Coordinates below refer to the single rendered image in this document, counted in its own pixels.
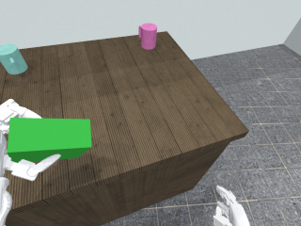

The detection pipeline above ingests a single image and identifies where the robot left forearm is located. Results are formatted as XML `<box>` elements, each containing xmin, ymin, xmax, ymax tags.
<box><xmin>0</xmin><ymin>177</ymin><xmax>12</xmax><ymax>226</ymax></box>

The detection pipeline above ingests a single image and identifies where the robot left hand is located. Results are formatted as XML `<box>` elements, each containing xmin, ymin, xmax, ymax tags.
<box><xmin>0</xmin><ymin>99</ymin><xmax>61</xmax><ymax>182</ymax></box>

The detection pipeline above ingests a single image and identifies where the sponge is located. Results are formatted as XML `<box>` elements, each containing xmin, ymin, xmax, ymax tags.
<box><xmin>7</xmin><ymin>118</ymin><xmax>92</xmax><ymax>163</ymax></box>

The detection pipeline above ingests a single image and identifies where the table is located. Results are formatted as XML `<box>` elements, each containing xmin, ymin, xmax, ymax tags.
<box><xmin>0</xmin><ymin>31</ymin><xmax>249</xmax><ymax>226</ymax></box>

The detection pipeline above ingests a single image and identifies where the robot right hand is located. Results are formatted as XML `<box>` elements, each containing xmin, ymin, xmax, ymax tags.
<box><xmin>213</xmin><ymin>186</ymin><xmax>250</xmax><ymax>226</ymax></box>

